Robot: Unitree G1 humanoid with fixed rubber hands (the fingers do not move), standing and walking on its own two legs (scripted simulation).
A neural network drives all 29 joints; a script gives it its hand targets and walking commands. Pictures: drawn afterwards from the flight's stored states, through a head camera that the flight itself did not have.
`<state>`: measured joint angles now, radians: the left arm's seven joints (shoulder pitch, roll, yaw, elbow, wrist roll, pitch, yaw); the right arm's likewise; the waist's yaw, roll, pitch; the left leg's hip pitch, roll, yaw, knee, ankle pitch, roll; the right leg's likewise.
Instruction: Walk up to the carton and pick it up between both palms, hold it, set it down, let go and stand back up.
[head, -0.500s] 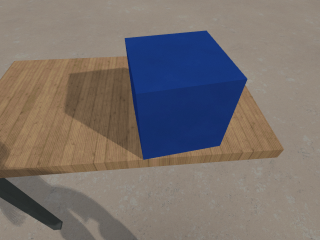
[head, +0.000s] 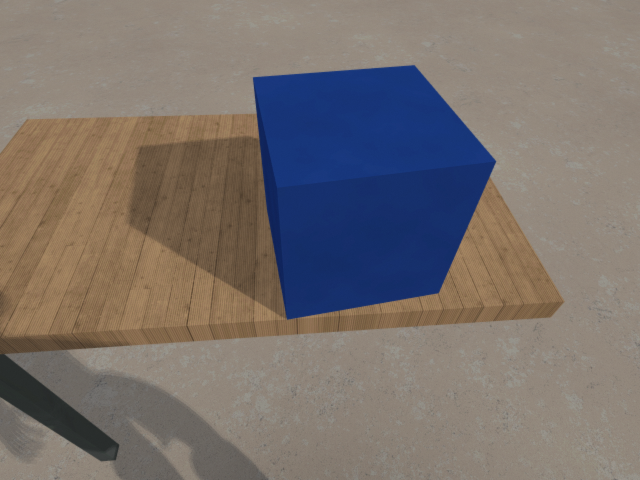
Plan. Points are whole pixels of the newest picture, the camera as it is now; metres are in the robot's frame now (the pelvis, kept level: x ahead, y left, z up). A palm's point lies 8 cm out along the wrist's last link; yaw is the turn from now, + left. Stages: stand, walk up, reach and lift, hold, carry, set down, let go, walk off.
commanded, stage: stand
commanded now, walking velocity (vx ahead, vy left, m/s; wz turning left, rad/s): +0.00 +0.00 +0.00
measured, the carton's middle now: (351, 191) +0.50 -0.03 +0.10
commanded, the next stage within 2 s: walk up in 0.50 s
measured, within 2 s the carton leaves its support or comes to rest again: neither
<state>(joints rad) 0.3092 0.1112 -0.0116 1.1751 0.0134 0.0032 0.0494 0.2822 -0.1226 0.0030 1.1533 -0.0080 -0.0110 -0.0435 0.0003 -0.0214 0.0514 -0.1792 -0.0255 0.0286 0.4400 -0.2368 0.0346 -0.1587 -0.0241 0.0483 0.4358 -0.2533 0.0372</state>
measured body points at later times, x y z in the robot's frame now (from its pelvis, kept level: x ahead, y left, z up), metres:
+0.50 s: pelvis +0.00 +0.00 +0.00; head +0.01 +0.01 +0.45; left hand -0.03 +0.21 -0.17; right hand -0.01 -0.20 -0.16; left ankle +0.00 +0.10 -0.74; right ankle -0.01 -0.14 -0.74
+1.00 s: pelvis +0.04 -0.06 +0.00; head +0.05 -0.05 +0.45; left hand +0.07 +0.20 -0.15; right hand -0.04 -0.31 -0.14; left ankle +0.00 +0.10 -0.74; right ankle +0.07 -0.20 -0.72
